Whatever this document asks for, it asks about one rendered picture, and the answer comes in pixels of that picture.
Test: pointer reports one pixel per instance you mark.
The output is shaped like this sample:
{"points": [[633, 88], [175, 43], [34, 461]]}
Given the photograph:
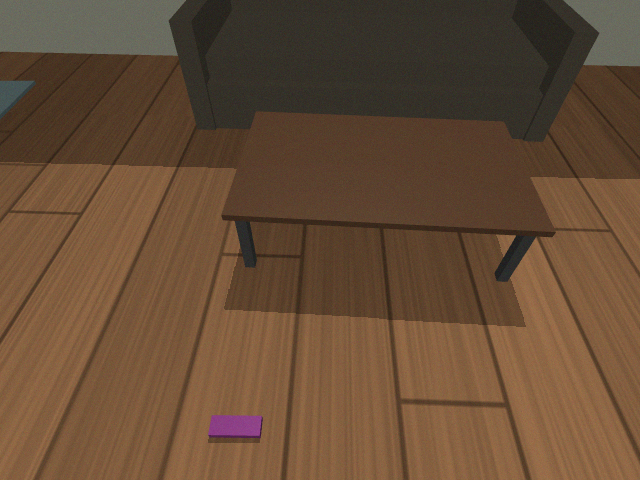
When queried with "sofa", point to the sofa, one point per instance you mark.
{"points": [[489, 60]]}

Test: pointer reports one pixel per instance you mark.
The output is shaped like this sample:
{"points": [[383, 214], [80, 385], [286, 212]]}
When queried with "coffee table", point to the coffee table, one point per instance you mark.
{"points": [[424, 174]]}

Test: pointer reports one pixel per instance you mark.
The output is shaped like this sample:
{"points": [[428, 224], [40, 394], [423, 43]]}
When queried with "small box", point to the small box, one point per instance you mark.
{"points": [[235, 426]]}

